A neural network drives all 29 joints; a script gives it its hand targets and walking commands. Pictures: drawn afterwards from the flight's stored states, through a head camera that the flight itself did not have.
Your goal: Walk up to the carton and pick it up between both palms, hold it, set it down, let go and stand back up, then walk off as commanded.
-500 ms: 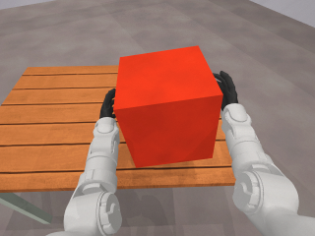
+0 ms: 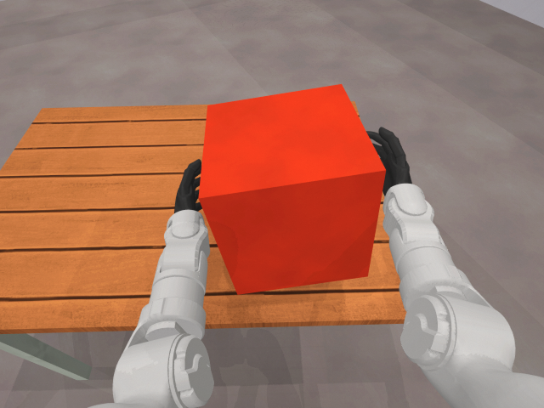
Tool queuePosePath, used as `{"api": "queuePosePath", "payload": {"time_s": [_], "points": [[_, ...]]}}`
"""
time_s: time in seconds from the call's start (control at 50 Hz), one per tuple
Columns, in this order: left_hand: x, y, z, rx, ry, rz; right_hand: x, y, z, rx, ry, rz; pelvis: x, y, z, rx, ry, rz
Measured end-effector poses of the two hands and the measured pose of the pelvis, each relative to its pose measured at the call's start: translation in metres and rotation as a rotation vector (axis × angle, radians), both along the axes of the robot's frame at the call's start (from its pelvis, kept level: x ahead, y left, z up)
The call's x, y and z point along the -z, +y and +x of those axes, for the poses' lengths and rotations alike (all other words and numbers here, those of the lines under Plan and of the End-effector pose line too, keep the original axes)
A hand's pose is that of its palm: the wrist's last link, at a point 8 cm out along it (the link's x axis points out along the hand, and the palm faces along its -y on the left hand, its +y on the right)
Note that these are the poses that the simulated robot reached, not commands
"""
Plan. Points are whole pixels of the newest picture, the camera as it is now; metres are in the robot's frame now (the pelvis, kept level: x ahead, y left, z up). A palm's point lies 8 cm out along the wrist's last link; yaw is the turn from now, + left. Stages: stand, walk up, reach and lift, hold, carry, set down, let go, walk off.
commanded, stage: set down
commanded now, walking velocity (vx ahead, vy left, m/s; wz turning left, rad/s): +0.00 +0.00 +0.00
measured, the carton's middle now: (288, 191) +0.45 +0.01 +0.04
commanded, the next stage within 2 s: none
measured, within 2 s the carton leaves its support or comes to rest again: rests again in 2.00 s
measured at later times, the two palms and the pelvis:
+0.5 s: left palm (198, 220) +0.40 +0.16 +0.03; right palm (388, 191) +0.44 -0.16 +0.06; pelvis +0.00 -0.01 +0.00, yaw +0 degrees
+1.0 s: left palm (194, 223) +0.40 +0.16 +0.02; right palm (382, 199) +0.43 -0.15 +0.04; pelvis -0.01 -0.01 +0.00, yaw +0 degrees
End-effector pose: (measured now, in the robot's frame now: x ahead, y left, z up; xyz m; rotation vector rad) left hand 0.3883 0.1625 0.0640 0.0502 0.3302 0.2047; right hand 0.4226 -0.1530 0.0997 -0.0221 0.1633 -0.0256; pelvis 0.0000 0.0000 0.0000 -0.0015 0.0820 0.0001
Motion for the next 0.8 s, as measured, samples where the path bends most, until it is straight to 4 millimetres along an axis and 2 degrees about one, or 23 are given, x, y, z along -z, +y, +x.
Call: {"api": "queuePosePath", "payload": {"time_s": [0.38, 0.6, 0.8], "points": [[0.036, -0.004, 0.005, -0.023, 0.035, -0.002, 0.038, -0.003, 0.012, -0.01, 0.042, 0.003, 0.0, -0.009, 0.003, 0.001, 0.095, 0.01], [0.04, -0.007, 0.01, -0.043, -0.006, -0.019, 0.044, -0.006, 0.018, -0.016, 0.017, 0.01, 0.0, -0.015, 0.006, -0.002, 0.121, 0.018], [0.045, 0.004, 0.008, -0.054, -0.029, -0.039, 0.043, 0.006, 0.018, -0.022, -0.004, -0.005, 0.001, -0.008, 0.004, -0.009, 0.128, 0.005]]}}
